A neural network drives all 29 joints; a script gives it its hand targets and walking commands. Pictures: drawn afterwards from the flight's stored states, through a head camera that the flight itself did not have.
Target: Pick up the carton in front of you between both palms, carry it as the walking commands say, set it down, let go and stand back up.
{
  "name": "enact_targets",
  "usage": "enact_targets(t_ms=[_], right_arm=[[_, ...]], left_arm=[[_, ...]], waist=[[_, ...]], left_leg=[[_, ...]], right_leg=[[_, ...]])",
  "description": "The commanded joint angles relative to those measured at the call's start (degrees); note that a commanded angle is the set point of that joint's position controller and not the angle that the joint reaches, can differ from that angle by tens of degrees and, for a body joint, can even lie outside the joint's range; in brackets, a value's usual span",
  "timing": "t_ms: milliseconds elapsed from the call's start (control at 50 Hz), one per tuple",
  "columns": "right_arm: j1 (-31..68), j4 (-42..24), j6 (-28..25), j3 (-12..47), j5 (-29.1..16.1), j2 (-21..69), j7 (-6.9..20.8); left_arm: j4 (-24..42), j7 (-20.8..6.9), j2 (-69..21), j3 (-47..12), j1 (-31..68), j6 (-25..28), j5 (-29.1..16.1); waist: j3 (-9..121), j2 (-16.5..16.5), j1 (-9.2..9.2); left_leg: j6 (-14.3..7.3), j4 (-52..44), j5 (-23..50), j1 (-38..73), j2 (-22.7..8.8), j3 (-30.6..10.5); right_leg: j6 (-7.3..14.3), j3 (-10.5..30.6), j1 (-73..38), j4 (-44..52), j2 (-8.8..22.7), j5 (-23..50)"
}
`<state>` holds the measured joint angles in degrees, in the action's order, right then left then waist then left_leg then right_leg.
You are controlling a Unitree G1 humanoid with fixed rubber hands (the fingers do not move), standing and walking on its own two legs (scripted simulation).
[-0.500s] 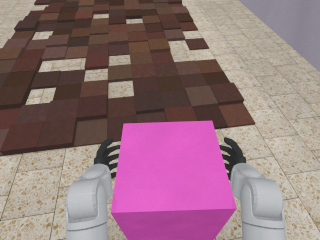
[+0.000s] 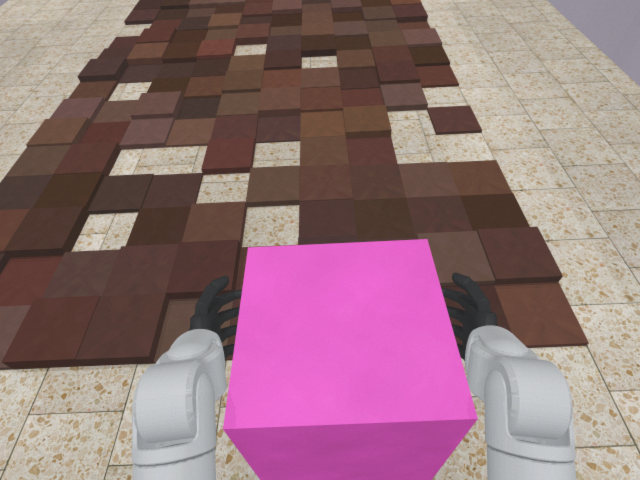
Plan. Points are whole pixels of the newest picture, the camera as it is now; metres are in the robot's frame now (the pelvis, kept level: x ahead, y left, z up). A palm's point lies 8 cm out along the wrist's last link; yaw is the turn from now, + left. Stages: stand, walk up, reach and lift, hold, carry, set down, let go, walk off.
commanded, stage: carry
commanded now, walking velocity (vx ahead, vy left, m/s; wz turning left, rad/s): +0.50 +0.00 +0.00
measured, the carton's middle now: (342, 371) +0.26 +0.00 +0.00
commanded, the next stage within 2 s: none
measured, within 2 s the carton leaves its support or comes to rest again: neither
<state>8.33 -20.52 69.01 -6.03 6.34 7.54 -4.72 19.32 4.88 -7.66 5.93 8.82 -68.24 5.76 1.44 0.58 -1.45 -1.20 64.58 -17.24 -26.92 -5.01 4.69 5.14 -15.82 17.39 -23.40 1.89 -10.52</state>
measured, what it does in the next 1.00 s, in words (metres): climbs: left foot, then right foot 0.05 m higher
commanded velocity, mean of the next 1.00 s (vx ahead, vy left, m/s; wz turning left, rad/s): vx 0.50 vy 0.00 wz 0.00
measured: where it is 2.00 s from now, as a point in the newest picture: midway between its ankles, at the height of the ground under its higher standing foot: (328, 202)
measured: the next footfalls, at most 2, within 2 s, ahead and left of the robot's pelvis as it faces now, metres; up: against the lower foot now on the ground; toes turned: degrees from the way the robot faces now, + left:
left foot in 0.32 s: +0.42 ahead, +0.11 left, +0.00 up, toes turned +7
right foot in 0.76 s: +0.69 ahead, -0.09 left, +0.05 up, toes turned -8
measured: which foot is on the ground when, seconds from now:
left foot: up 0.00-0.30, down 0.32-0.82, up 0.84-1.00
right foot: down 0.00-0.32, up 0.34-0.74, down 0.76-1.00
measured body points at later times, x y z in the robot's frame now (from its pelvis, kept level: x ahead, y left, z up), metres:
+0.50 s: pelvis +0.33 +0.05 -0.01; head +0.40 +0.06 +0.43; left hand +0.74 +0.16 +0.13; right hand +0.71 -0.14 +0.13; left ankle +0.38 +0.10 -0.74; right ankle +0.24 -0.07 -0.63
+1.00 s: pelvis +0.67 +0.02 +0.03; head +0.79 +0.03 +0.47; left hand +1.07 +0.21 +0.15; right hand +1.10 -0.10 +0.16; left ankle +0.69 +0.14 -0.63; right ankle +0.65 -0.08 -0.70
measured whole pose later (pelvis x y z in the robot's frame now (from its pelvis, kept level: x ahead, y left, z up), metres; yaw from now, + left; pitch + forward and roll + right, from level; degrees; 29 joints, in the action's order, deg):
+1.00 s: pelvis +0.67 +0.02 +0.03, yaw -2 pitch +7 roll -1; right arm 45.9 -11.9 74.1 -19.2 4.3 3.2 -7.2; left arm 9.7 8.9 -3.4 15.8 45.0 -71.3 2.3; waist -8.6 0.7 -7.7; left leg -1.7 61.5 -22.5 -38.1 -0.8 -1.8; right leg 14.5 -6.3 20.9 -31.6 0.0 -19.6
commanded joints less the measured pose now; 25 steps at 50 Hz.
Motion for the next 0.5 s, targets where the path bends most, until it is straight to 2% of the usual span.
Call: enact_targets(t_ms=[0, 60, 120, 180, 220, 260, 280, 300, 320, 340, 360, 380, 400, 420, 440, 480], right_arm=[[24.1, -2.2, -2.0, 42.1, -21.6, 53.9, 13.5], [25.7, -1.7, -2.6, 42.7, -21.1, 51.8, 12.8], [31.4, -2.0, -2.2, 43.0, -22.0, 48.0, 12.2], [40.5, -2.4, -1.2, 42.3, -23.5, 42.9, 11.4], [46.9, -1.4, 0.2, 40.5, -24.7, 39.6, 10.6], [51.6, 1.6, 1.9, 37.6, -25.6, 36.8, 9.7], [54.1, 3.5, 2.6, 35.7, -25.8, 35.8, 9.4], [55.1, 6.2, 3.4, 33.6, -25.9, 34.4, 9.1], [57.4, 8.0, 4.3, 31.8, -25.8, 33.3, 8.9], [61.5, 10.1, 4.6, 30.5, -26.3, 33.2, 8.9], [63.9, 10.5, 5.2, 30.4, -28.1, 35.4, 9.1], [68.5, 10.1, 5.4, 30.5, -29.4, 38.0, 9.3], [72.4, 10.0, 5.6, 30.3, -30.5, 40.5, 9.5], [76.6, 9.9, 5.5, 30.0, -31.3, 42.8, 9.8], [79.0, 10.6, 5.7, 29.6, -32.1, 45.1, 9.9], [82.2, 11.8, 6.0, 28.1, -32.2, 47.5, 10.0]], left_arm=[[4.3, -15.5, -53.3, -42.2, 25.1, 0.7, -23.9], [3.5, -15.6, -50.2, -42.3, 26.5, 1.1, -24.0], [2.5, -14.9, -45.8, -41.7, 30.4, 1.0, -23.8], [2.0, -13.4, -40.6, -40.1, 38.1, 0.5, -23.6], [0.8, -12.0, -37.5, -38.6, 44.1, -0.5, -24.1], [-1.9, -10.9, -35.1, -36.7, 49.4, -2.1, -24.8], [-3.2, -10.5, -34.4, -35.7, 53.2, -3.0, -25.5], [-4.7, -10.0, -34.2, -34.8, 55.8, -4.0, -25.8], [-6.2, -9.6, -34.1, -33.5, 59.1, -5.0, -26.4], [-7.1, -9.2, -35.7, -32.6, 63.1, -5.9, -27.1], [-8.4, -8.7, -36.3, -32.0, 66.7, -6.3, -27.2], [-9.2, -8.4, -38.3, -31.2, 70.4, -6.6, -27.6], [-10.5, -8.1, -40.1, -30.4, 73.3, -6.7, -27.7], [-11.4, -8.0, -41.8, -29.7, 75.6, -6.7, -27.5], [-12.6, -7.8, -43.3, -28.7, 76.2, -6.9, -27.1], [-15.2, -7.5, -45.5, -27.0, 77.7, -7.1, -26.1]], waist=[[18.3, -5.9, 0.7], [14.9, -7.0, 0.72], [11.7, -7.7, 0.39], [9.3, -8.5, -0.65], [8.3, -9.5, -1.02], [10.9, -10.1, 0.39], [14.1, -8.5, 2.71], [19.0, -3.4, 4.98], [23.7, 6.1, 6.17], [26.5, 19.9, 6.76], [27.1, 17.2, 6.24], [25.7, 12.9, 6.04], [25.7, 5.9, 5.62], [25.6, 3.9, 4.94], [26.6, 4.3, 4.35], [27.3, 4.7, 4.25]], left_leg=[[0.2, -6.6, 4.1, -7.2, -2.3, -0.9], [1.2, -15.6, 7.9, -10.8, -1.5, 2.0], [1.0, -23.9, 11.8, -11.5, -0.4, 4.3], [-0.4, -29.3, 15.0, -9.5, 1.2, 6.5], [-2.0, -31.3, 16.2, -6.7, 1.5, 6.6], [-3.4, -31.5, 13.0, 1.4, 3.2, 7.8], [-3.6, -33.6, 11.1, 10.5, 5.9, 10.4], [-3.3, -34.9, 7.3, 22.6, 6.7, 9.6], [-5.5, -38.7, -2.7, 33.2, -6.4, -10.3], [-12.9, -46.2, -3.7, 43.6, -17.4, -35.9], [-13.7, -47.2, 2.4, 42.9, -17.2, -35.4], [-13.2, -43.8, 11.8, 40.5, -15.3, -29.0], [-11.8, -41.9, 18.0, 38.4, -14.0, -23.2], [-11.0, -41.8, 21.6, 36.2, -13.0, -18.9], [-10.3, -42.2, 22.1, 35.0, -12.4, -16.4], [-10.4, -42.6, 24.4, 35.2, -12.0, -14.1]], right_leg=[[2.3, 16.6, -20.1, 12.7, 15.7, 8.2], [2.7, 12.5, -21.6, 13.2, 13.8, 12.0], [2.6, 9.5, -22.2, 12.3, 12.1, 16.1], [2.9, 7.6, -22.1, 11.0, 11.2, 19.6], [2.7, 7.1, -22.1, 9.3, 11.2, 21.0], [1.6, 5.3, -21.7, 2.3, 11.1, 28.9], [0.2, 2.5, -19.3, -6.9, 9.1, 32.7], [-1.1, 1.6, -13.9, -19.7, 6.0, 28.3], [-3.0, 3.4, -2.4, -34.7, 3.3, 12.0], [-4.3, 8.7, 16.1, -49.4, -5.8, -17.0], [-2.6, 15.6, 20.6, -58.1, -3.4, -17.3], [-1.4, 16.8, 23.0, -60.7, -1.6, -15.2], [-0.9, 17.2, 23.9, -58.6, 0.4, -12.1], [-0.9, 17.1, 23.5, -55.7, 1.6, -9.7], [-1.2, 17.1, 22.2, -53.1, 2.3, -8.1], [-1.8, 15.7, 23.2, -49.6, 2.3, -7.9]])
